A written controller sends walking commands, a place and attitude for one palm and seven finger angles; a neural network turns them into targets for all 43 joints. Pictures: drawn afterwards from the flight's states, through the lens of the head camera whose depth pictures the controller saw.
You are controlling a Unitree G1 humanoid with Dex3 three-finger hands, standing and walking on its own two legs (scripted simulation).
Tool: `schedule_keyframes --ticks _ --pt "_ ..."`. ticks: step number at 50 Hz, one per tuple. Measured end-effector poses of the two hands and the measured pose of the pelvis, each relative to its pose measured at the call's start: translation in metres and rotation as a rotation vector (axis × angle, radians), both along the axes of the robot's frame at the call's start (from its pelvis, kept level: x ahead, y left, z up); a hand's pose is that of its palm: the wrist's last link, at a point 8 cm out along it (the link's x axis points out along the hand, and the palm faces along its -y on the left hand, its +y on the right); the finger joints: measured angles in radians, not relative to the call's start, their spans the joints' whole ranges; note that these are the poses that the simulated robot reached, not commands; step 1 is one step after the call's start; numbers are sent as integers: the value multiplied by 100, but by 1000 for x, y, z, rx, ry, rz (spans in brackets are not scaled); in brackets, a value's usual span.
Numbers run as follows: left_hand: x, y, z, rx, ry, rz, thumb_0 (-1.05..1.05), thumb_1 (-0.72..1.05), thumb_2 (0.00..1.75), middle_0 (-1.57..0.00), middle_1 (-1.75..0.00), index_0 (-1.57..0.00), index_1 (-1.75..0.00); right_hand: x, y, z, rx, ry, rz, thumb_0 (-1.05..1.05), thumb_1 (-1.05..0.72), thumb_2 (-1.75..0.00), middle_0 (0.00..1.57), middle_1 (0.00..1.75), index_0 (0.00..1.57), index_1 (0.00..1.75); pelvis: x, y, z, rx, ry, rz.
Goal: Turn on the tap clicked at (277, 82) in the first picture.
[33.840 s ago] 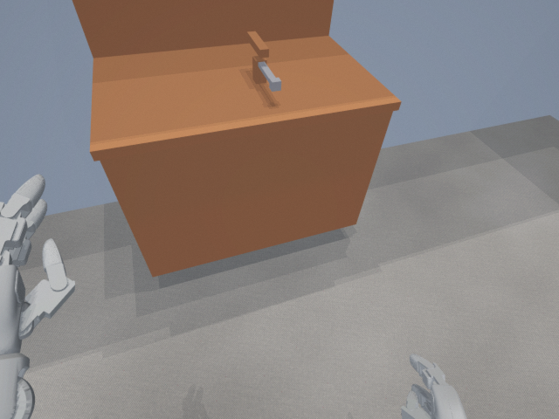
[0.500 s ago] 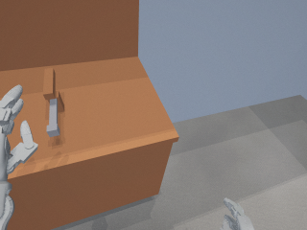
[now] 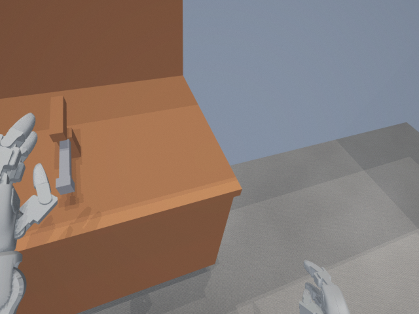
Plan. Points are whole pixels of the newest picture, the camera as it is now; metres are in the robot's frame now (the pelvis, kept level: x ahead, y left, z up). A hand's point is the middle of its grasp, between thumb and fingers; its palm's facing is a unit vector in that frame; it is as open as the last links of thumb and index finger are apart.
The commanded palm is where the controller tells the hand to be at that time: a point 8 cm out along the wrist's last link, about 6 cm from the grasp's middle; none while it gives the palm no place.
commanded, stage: look again from close up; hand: left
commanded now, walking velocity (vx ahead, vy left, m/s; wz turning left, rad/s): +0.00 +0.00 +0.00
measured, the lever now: (65, 185) +0.34 +0.34 +0.00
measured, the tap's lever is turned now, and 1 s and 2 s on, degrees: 0 0 0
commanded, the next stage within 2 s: come to a stop and stand still in 0.14 s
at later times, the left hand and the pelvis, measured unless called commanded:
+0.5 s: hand (63, 198) +0.22 +0.23 +0.17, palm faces +0.40 -0.85 -0.36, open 7.4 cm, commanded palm +0.17 +0.27 +0.17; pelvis +0.01 -0.02 +0.00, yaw +0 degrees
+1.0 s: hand (48, 200) +0.22 +0.25 +0.17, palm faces +0.45 -0.83 -0.32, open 7.4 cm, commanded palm +0.15 +0.26 +0.17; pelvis -0.01 -0.02 +0.00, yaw +0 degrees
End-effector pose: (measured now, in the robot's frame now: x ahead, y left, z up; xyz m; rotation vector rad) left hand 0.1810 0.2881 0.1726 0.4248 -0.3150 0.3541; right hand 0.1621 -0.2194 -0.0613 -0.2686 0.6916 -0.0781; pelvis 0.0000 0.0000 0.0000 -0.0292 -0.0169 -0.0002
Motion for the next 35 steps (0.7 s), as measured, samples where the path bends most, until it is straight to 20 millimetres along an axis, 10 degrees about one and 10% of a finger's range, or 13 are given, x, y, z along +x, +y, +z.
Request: schedule_keyframes --ticks 25,31,35 --pt "0 -16 6 4 27 11 1 89 90 -21 -30 -21 -31 17 -14 1 29 -27 -24 2 -90 -90 20 30 20 30 9 -15 1 2 0 3" --pt "14 18 28 110 -58 90 1 89 90 -21 -30 -21 -31 5 -15 -4 44 -7 31 2 -90 -90 20 30 20 30 -9 -21 -1 5 13 -5" --pt "5 -14 11 43 8 -8 1 90 90 -20 -30 -20 -30 -6 -20 -6 78 -38 -14 2 -90 -90 20 30 20 30 -12 -15 -3 6 7 -23"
